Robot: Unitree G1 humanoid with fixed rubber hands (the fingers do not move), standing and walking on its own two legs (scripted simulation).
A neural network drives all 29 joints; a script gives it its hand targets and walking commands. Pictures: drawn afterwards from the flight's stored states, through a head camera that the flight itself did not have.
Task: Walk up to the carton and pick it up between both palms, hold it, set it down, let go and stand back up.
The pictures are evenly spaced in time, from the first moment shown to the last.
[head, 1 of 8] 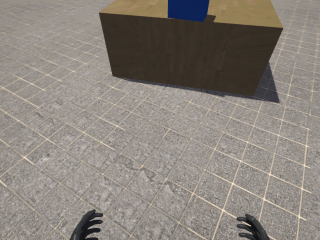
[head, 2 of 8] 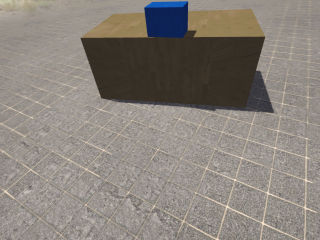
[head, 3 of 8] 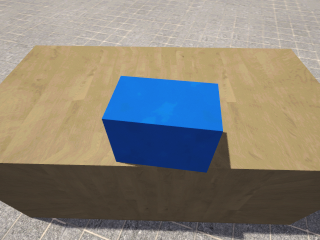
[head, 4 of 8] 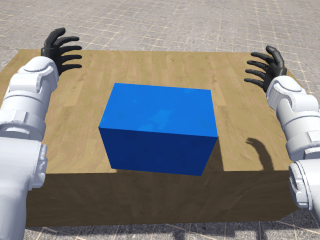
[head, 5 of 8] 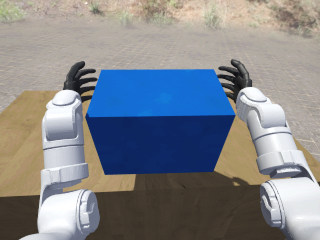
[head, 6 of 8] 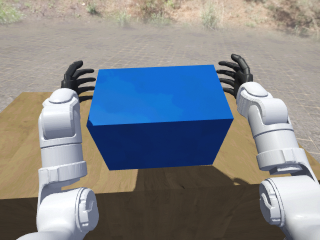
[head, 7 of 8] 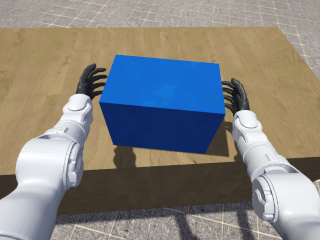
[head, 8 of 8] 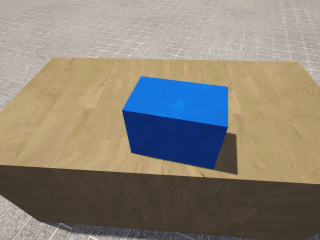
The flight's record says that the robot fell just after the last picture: no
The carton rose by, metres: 0.23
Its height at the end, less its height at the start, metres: +0.00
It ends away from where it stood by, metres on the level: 0.06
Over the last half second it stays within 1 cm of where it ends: yes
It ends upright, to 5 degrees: yes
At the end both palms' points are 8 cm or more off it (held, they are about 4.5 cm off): yes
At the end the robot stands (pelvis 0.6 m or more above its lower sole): yes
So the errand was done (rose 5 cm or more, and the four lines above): yes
